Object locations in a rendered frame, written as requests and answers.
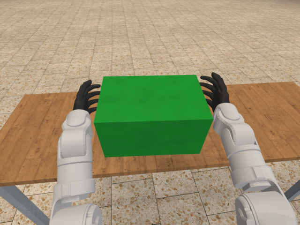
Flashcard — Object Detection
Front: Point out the robot left upper arm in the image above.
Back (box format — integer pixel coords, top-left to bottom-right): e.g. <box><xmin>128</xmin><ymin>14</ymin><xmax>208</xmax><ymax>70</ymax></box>
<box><xmin>50</xmin><ymin>203</ymin><xmax>103</xmax><ymax>225</ymax></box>

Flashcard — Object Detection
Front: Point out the right robot hand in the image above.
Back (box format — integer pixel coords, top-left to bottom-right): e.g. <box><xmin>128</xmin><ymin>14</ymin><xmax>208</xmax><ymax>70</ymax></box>
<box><xmin>199</xmin><ymin>72</ymin><xmax>230</xmax><ymax>112</ymax></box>

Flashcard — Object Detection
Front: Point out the table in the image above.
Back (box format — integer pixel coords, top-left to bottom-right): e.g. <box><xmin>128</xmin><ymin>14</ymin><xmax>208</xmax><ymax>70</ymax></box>
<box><xmin>0</xmin><ymin>82</ymin><xmax>300</xmax><ymax>225</ymax></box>

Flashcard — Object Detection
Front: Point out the left robot forearm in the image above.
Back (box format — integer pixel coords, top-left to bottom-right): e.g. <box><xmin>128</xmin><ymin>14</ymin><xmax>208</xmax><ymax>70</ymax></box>
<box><xmin>49</xmin><ymin>109</ymin><xmax>96</xmax><ymax>225</ymax></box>

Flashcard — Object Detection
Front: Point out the right robot forearm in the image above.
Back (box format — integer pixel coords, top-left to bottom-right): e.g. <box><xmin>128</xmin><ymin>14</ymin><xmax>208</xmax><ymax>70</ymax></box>
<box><xmin>213</xmin><ymin>103</ymin><xmax>298</xmax><ymax>225</ymax></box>

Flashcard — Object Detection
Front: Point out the carton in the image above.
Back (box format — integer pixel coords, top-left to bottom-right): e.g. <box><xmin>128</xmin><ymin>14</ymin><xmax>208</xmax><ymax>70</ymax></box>
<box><xmin>94</xmin><ymin>75</ymin><xmax>213</xmax><ymax>158</ymax></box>

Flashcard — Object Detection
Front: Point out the robot right upper arm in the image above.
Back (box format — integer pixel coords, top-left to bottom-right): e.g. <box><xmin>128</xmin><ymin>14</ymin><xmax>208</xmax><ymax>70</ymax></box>
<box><xmin>235</xmin><ymin>191</ymin><xmax>297</xmax><ymax>225</ymax></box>

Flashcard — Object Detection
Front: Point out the left robot hand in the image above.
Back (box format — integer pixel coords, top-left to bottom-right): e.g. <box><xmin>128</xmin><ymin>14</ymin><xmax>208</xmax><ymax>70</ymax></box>
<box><xmin>73</xmin><ymin>80</ymin><xmax>101</xmax><ymax>114</ymax></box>

